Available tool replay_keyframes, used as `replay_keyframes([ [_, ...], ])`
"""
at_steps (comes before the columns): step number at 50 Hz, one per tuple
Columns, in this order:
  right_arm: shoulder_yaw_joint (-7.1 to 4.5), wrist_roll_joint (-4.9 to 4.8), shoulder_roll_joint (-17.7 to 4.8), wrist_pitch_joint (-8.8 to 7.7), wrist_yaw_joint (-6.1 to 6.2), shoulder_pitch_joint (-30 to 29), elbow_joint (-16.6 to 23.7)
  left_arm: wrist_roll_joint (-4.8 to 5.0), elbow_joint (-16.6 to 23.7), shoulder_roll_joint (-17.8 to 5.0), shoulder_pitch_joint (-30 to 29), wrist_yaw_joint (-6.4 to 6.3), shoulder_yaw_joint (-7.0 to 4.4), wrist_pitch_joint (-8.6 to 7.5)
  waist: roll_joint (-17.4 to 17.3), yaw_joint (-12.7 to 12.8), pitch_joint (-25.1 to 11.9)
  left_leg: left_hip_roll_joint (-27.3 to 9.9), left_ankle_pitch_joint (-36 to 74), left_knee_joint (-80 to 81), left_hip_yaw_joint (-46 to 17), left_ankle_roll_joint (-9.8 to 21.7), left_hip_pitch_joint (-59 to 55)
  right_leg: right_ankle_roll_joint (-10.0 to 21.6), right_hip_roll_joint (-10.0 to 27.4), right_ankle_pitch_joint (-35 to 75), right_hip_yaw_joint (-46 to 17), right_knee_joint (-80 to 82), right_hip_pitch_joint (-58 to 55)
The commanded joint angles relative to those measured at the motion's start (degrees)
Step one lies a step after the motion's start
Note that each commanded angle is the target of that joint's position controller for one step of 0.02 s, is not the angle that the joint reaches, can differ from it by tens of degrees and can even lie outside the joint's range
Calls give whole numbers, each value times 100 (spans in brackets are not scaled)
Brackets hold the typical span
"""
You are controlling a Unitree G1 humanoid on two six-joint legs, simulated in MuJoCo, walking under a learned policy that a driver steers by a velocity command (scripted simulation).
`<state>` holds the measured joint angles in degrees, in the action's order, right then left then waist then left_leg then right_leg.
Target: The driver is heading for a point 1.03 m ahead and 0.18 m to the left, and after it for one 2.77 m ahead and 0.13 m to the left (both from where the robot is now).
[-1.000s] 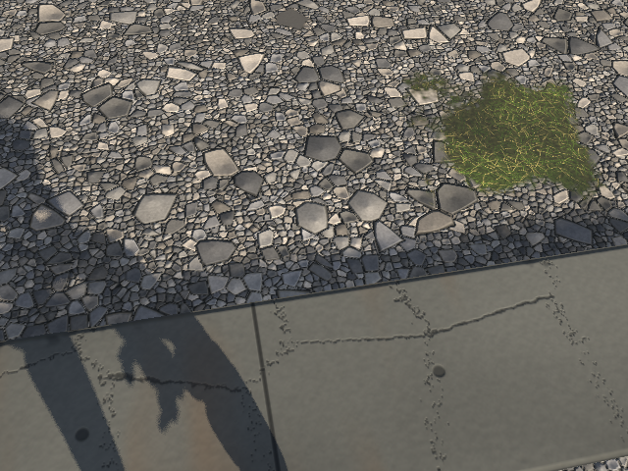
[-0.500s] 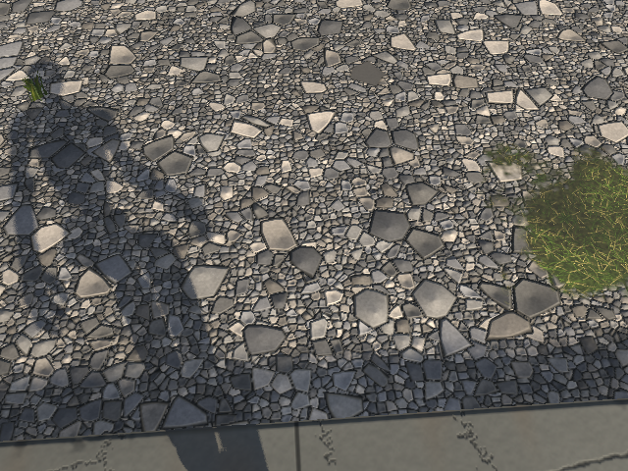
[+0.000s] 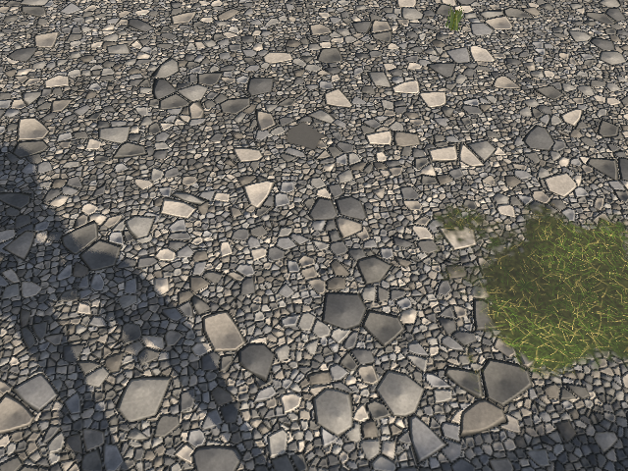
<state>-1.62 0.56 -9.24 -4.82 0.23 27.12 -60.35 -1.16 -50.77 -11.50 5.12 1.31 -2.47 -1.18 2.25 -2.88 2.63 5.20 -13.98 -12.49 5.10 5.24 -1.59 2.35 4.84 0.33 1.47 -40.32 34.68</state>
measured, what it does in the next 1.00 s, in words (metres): goes down: right foot, then left foot 0.18 m lower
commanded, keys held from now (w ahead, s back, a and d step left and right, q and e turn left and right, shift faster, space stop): w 1.00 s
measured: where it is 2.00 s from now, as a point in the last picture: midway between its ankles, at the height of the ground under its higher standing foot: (288, 291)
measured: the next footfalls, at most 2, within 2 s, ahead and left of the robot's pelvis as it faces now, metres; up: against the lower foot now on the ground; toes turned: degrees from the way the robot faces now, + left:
right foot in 0.14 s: +0.21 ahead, -0.10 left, +0.00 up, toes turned -3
left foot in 0.86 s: +0.65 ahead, +0.12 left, -0.18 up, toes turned +4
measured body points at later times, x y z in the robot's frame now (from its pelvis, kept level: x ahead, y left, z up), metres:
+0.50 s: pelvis +0.23 -0.04 +0.00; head +0.24 -0.05 +0.45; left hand +0.17 +0.22 -0.13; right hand +0.34 -0.30 -0.14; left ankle +0.37 +0.15 -0.68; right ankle +0.17 -0.09 -0.74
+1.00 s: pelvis +0.57 +0.04 -0.20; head +0.62 +0.06 +0.25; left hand +0.55 +0.30 -0.35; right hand +0.63 -0.21 -0.34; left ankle +0.61 +0.12 -0.92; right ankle +0.45 -0.10 -0.73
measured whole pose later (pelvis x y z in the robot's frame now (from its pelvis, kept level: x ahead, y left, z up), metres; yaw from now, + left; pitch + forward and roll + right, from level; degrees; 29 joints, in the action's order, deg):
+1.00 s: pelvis +0.57 +0.04 -0.20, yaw +0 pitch +1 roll +1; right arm -2.8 2.1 -11.3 -4.3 -0.8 12.3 -55.9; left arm -1.6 -57.3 -13.4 19.1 -1.7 -2.3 -2.8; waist 2.7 2.1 5.6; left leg 2.5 -12.6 -32.6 5.6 5.0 20.5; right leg 4.1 0.4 -27.4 -3.7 -95.5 30.9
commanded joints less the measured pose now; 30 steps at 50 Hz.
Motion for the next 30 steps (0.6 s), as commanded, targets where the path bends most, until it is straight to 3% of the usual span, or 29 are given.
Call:
replay_keyframes([
  [1,-105,47,-745,14,38,290,130,0,445,-282,-443,11,2,-66,-771,26,220,-1499,3546,160,-536,411,242,58,-280,-141,311,83,-385],
  [3,-140,82,-876,51,85,124,152,5,541,-385,-436,-22,-20,-103,-680,138,331,-1555,3897,26,-476,474,175,177,-393,-524,325,522,-777],
  [4,-160,95,-949,62,115,14,170,-12,453,-449,-139,-48,-53,-122,-730,264,214,-1617,4498,-287,-482,464,19,258,-507,-880,339,578,-1106],
  [6,-163,72,-964,103,161,-171,173,-11,50,-587,1206,-112,-149,-220,-541,824,-374,-1545,4985,-1703,-431,335,-145,485,-733,-1034,260,1228,-2308],
  [7,-121,18,-877,116,143,-195,289,-116,-160,-896,2134,-152,-248,-293,-73,1179,-935,-1316,3733,-3199,-217,201,646,775,-10,-699,-525,1532,-3595],
  [8,-22,-164,-295,138,55,645,342,-149,-199,-1419,2540,-165,-387,-301,1096,832,-1673,-296,-309,-5418,39,-88,2637,1697,1597,-947,-3017,1819,-5300],
  [9,-198,-17,-838,151,62,577,138,71,-157,-1146,2198,-79,-353,-214,552,810,-1458,-119,-1680,-6192,-620,-36,3510,1946,1672,-1085,-3772,2229,-4980],
  [10,-277,42,-981,140,30,43,312,120,-85,-947,1662,-20,-291,-211,186,597,-626,-459,-1216,-6187,-914,-11,3721,1850,1479,-993,-2870,2391,-4166],
  [12,-311,7,-913,173,-3,-421,420,75,-38,-603,1202,4,-185,-279,7,350,-7,-783,-646,-5551,-1029,-72,3245,1492,1102,-202,-1856,2783,-2953],
  [14,-301,99,-706,356,-53,-310,392,68,-88,-521,1253,-34,-141,-369,93,130,35,-905,-414,-5030,-1047,-219,2887,1256,808,-315,-1442,3049,-2565],
  [16,-348,154,-729,497,-129,-544,461,90,-186,-690,1532,-111,-153,-419,-28,112,89,-915,-213,-4738,-923,-307,3172,1252,774,-12,-1328,3193,-2747],
  [17,-315,234,-657,549,-163,-728,529,59,-303,-820,1751,-128,-195,-410,-5,163,65,-926,-68,-4786,-737,-393,3243,1272,752,175,-1200,3204,-2705],
  [18,-309,216,-640,567,-175,-881,606,66,-314,-856,1831,-144,-193,-403,-114,165,94,-979,154,-4632,-732,-445,3414,1248,734,372,-1094,3225,-2750],
  [19,-324,201,-673,588,-195,-948,599,-47,-355,-947,1995,-130,-220,-438,-56,241,29,-980,608,-4859,-669,-408,3657,1275,723,210,-1025,3088,-2882],
  [20,-357,166,-763,588,-198,-1124,664,-20,-361,-879,2079,-122,-189,-461,-102,278,97,-999,802,-4778,-716,-415,3899,1240,703,77,-1038,3112,-2907],
  [21,-433,105,-860,539,-193,-1756,917,17,-485,-790,2165,-128,-141,-557,49,325,350,-1039,1010,-4270,-1037,-410,4541,1016,618,-517,-1068,3195,-3248],
  [23,-479,113,-960,480,-192,-1987,1009,23,-591,-864,2348,-130,-148,-654,193,400,436,-1055,1355,-3834,-1073,-435,4906,991,652,-554,-1139,3197,-3602],
  [24,-460,134,-993,459,-177,-2182,1096,49,-610,-953,2220,-184,-167,-678,135,363,497,-972,1880,-3298,-955,-484,4649,917,476,-693,-884,3125,-3243],
  [26,-452,186,-901,426,-239,-2274,1074,13,-610,-870,2268,-262,-115,-640,39,422,278,-929,2748,-2996,-759,-455,4295,976,405,-830,-776,2684,-3082],
  [28,-404,180,-842,404,-284,-2535,1141,4,-620,-793,2387,-305,-78,-626,190,511,288,-938,3114,-2881,-688,-423,4264,1012,419,-985,-849,2392,-2969],
  [30,-405,203,-925,393,-288,-2836,1251,-87,-625,-852,2595,-329,-101,-624,150,650,478,-971,3158,-2823,-730,-359,4764,1072,546,-1123,-999,1955,-3235],
])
